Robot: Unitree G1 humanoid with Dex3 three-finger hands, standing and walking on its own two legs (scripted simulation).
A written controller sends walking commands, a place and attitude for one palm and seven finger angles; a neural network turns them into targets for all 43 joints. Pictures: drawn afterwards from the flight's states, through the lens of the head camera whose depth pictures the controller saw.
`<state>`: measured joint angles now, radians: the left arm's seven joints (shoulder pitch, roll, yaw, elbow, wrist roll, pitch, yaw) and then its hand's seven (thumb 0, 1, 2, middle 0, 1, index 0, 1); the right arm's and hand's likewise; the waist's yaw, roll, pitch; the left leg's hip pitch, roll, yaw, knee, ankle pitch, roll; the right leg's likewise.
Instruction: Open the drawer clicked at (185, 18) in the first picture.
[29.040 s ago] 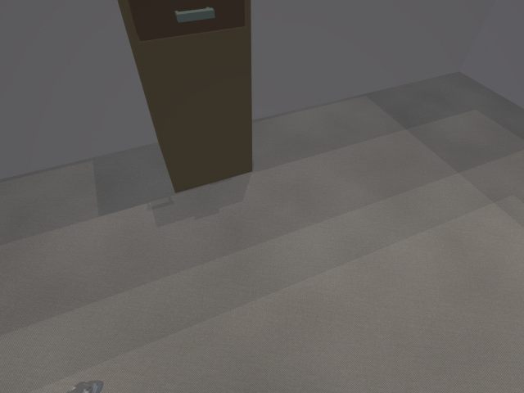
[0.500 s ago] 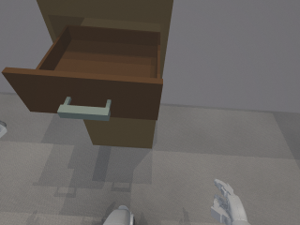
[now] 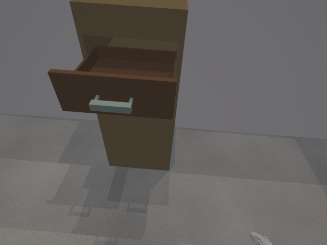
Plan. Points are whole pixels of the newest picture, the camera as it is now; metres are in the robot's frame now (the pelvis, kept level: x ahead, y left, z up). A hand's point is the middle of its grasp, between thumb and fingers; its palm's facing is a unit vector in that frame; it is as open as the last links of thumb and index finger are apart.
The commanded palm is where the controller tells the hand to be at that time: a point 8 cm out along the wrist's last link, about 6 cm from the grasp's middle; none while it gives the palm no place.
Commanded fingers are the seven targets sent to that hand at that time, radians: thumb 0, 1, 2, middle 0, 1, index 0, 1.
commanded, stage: stop stepping back and stand still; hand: left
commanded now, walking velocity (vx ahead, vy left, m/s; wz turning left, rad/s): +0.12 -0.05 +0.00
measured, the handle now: (112, 102) +0.51 +0.19 +0.09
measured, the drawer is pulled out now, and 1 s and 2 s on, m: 0.30 0.30 0.30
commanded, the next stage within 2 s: let the arm hang, fingers relaxed in 0.76 s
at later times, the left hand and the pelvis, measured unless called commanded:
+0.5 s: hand out of the picture +0.18 +0.26 +0.28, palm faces +0.58 -0.73 -0.36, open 7.4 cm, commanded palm +0.11 +0.29 +0.28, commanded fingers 0.00 0.90 0.90 -0.20 -0.30 -0.20 -0.30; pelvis -0.01 +0.01 +0.00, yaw +2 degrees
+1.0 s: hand (48, 198) +0.22 +0.28 +0.03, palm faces +0.22 -0.86 -0.45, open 7.4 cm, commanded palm none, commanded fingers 0.00 0.90 0.90 -0.20 -0.30 -0.20 -0.30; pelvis -0.02 +0.02 +0.00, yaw +2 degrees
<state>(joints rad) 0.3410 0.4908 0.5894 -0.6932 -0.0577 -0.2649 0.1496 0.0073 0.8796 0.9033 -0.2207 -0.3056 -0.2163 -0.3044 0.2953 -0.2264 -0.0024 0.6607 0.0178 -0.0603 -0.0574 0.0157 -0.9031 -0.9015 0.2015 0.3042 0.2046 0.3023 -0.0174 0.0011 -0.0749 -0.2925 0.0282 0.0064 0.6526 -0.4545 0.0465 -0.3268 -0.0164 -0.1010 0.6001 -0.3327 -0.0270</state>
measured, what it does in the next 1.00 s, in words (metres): steps on the spot: right foot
